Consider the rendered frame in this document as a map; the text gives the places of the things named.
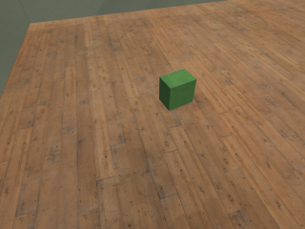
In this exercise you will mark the carton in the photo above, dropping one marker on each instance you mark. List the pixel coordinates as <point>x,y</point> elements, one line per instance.
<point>176,89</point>

